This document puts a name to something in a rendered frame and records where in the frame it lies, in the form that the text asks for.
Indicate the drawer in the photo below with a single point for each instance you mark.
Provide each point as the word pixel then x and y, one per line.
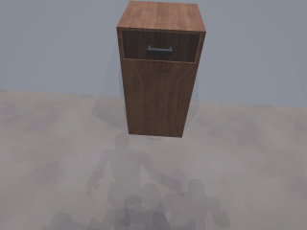
pixel 184 45

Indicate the handle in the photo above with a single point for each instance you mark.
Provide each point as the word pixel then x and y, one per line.
pixel 159 51

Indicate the cabinet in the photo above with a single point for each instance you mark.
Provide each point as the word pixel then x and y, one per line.
pixel 158 92

